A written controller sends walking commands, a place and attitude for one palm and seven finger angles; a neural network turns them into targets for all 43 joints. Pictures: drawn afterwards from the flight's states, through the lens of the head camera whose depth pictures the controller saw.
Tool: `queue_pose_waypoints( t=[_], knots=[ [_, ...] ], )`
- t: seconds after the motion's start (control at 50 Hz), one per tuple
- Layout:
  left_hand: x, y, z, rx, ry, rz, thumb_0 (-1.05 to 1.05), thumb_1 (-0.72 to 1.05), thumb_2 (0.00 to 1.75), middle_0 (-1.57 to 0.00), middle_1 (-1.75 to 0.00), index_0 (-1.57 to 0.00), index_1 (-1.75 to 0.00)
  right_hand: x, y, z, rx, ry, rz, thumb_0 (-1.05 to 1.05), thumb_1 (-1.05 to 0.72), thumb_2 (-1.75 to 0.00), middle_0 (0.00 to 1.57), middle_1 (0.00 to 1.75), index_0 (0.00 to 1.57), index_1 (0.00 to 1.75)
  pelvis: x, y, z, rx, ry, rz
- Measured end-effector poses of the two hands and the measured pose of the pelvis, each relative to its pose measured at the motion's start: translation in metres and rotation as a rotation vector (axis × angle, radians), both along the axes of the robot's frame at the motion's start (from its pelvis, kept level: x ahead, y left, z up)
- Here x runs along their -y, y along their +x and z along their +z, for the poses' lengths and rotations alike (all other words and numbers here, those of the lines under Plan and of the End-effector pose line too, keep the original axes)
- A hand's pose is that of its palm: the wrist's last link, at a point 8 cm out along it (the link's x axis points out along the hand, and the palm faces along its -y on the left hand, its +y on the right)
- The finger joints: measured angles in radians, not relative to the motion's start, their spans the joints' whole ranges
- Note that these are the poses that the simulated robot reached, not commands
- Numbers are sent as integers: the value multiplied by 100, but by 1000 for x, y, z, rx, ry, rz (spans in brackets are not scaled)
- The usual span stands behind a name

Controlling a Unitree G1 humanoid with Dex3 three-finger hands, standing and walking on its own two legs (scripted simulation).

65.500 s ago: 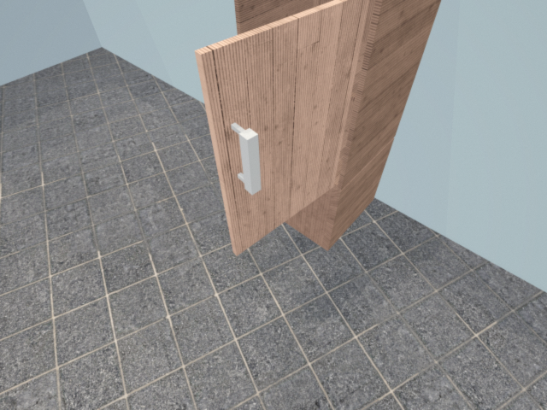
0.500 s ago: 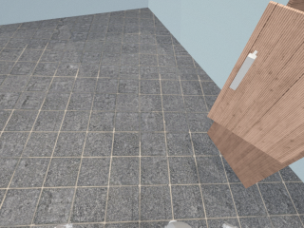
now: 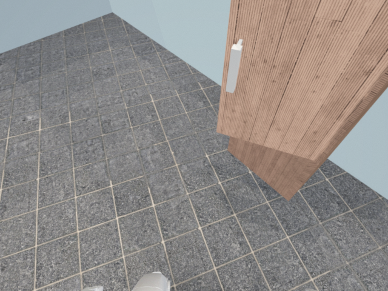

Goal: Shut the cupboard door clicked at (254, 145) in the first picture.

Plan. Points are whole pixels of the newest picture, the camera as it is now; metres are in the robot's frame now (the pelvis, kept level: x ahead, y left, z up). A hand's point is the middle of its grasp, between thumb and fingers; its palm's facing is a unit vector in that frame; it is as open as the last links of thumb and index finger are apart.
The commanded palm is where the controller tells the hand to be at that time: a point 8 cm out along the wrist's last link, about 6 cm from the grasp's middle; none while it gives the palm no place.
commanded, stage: turn to face it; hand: left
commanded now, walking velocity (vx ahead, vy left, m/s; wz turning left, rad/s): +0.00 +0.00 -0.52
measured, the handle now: (235, 66) +0.72 -0.08 +0.03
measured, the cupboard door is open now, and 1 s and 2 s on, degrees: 27 27 27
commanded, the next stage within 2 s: take the last steps up to it in 0.40 s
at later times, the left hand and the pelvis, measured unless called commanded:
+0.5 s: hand (121, 284) +0.15 +0.19 -0.16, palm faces -0.26 -0.93 -0.27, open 7.4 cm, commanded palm none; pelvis +0.00 +0.01 -0.01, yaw -15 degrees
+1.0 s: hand (143, 262) +0.20 +0.14 -0.17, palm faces -0.37 -0.92 -0.13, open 7.4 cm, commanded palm none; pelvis +0.08 -0.01 +0.01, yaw -21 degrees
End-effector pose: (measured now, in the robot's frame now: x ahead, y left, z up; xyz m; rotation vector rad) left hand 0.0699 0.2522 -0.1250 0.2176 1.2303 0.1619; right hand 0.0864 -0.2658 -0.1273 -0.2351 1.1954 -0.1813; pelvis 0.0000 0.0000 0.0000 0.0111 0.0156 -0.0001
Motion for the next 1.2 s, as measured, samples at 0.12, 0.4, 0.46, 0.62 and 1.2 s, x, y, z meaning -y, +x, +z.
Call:
queue_pose_waypoints(
  t=[0.12,0.4,0.46,0.62,1.2],
  knots=[
    [-15,17,-20,6,-44,-42,1,91,90,-21,-30,-20,-30,-20,-6,6,57,-32,-49,0,-91,-90,20,30,20,30,-21,3,-9,-7,-24,-64],
    [-6,72,-2,12,-25,-225,1,91,90,-20,-30,-20,-30,-40,-93,0,-59,23,-228,0,-90,-89,20,30,21,30,-22,1,2,-2,-41,-225],
    [10,82,-3,42,-2,-274,1,91,90,-20,-30,-20,-30,-30,-115,-18,-82,55,-288,0,-90,-89,20,30,21,30,-11,1,-9,2,-18,-254],
    [35,73,3,24,-8,-304,1,91,90,-20,-30,-20,-30,-21,-133,-16,-125,67,-349,0,-91,-89,20,30,20,30,-7,2,0,9,-19,-281],
    [150,230,-24,15,-66,-468,1,91,90,-20,-30,-20,-30,-41,-147,-22,-393,214,-583,0,-90,-89,20,30,21,30,80,126,-17,13,-8,-412]
  ],
)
